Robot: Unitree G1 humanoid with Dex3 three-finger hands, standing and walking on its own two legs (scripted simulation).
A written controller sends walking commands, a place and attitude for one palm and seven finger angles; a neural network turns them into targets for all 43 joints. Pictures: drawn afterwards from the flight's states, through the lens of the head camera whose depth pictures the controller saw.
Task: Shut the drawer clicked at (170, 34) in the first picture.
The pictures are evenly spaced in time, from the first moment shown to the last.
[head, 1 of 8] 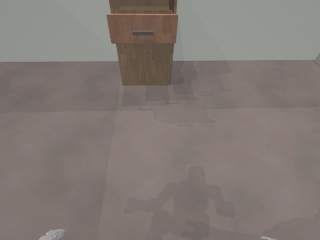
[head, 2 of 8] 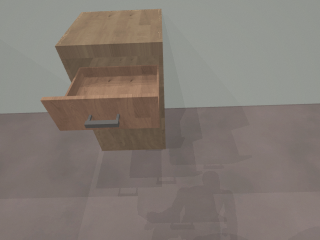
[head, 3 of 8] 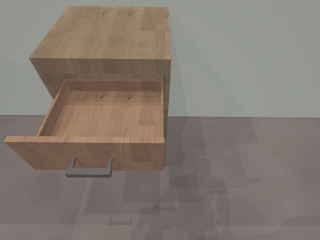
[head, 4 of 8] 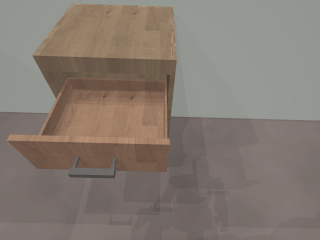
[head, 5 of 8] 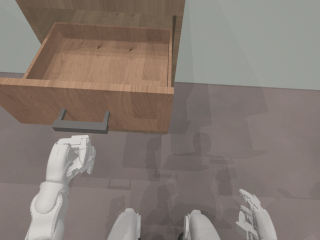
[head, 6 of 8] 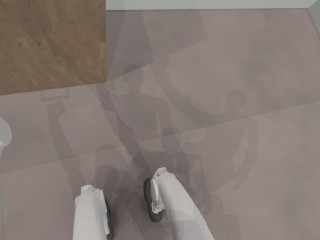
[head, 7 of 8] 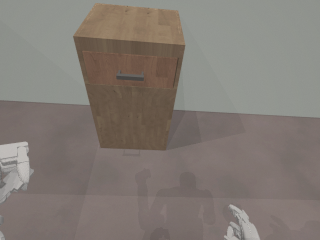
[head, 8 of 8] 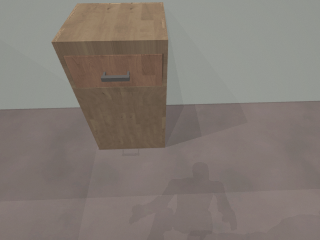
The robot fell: no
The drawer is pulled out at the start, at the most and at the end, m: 0.30 0.30 0.00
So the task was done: yes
